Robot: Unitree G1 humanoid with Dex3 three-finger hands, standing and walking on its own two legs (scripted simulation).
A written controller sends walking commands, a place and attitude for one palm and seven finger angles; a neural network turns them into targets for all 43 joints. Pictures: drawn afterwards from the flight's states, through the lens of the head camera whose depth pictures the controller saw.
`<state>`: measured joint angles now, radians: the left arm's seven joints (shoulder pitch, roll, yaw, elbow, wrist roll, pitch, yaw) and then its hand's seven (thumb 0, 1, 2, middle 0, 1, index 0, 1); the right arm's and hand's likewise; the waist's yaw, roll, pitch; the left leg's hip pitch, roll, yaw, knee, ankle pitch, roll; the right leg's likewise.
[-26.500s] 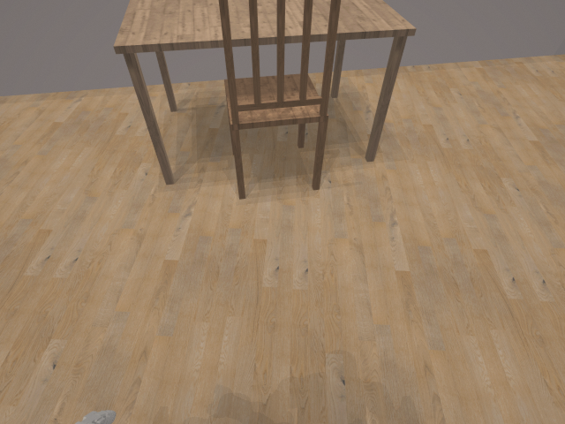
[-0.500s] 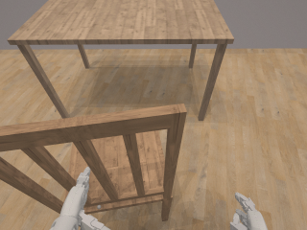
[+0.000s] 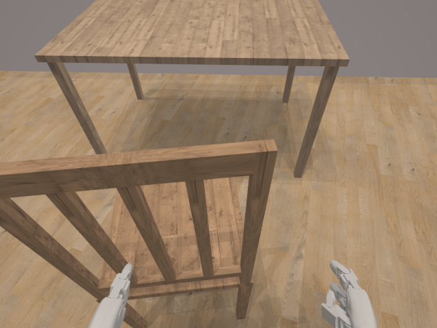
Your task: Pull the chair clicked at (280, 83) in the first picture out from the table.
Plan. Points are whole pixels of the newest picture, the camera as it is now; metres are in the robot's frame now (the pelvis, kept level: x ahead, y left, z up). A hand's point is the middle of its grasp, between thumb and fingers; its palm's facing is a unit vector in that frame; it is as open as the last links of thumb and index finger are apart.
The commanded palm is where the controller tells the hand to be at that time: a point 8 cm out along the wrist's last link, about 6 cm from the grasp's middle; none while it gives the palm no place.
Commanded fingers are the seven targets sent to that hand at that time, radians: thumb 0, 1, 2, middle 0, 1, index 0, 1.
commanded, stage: draw the hand back to the body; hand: left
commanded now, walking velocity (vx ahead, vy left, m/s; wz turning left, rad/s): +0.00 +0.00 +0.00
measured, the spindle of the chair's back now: (154, 242) +0.28 +0.14 +0.00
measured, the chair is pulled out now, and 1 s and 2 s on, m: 0.59 0.59 0.58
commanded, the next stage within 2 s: step back with the hand held close in 1.68 s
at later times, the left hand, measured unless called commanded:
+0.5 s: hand (115, 311) +0.15 +0.15 +0.07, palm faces -0.05 -1.00 -0.08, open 17.5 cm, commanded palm +0.11 +0.23 +0.09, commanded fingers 0.00 -0.51 0.22 -0.00 -0.01 -0.00 -0.01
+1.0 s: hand (45, 282) +0.17 +0.23 +0.13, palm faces +0.29 -0.86 -0.42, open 13.6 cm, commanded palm +0.14 +0.28 +0.18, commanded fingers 0.00 0.39 0.65 -0.13 -0.19 -0.13 -0.19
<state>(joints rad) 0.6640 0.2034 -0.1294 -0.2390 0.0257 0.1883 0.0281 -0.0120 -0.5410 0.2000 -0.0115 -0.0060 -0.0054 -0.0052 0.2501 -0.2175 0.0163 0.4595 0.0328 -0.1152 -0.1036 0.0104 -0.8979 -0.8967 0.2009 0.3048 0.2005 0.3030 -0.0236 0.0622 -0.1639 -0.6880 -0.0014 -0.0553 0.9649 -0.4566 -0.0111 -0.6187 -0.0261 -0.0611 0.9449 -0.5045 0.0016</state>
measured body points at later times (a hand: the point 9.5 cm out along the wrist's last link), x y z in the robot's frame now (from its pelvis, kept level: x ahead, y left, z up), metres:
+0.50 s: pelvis -0.02 +0.00 -0.01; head +0.00 -0.02 +0.43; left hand +0.15 +0.21 +0.07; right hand +0.17 -0.23 -0.09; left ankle +0.01 +0.13 -0.68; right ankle -0.02 -0.12 -0.68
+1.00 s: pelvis +0.01 +0.00 +0.04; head +0.00 -0.02 +0.49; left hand +0.15 +0.27 +0.15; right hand +0.20 -0.22 -0.04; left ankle +0.01 +0.13 -0.68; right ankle -0.02 -0.12 -0.68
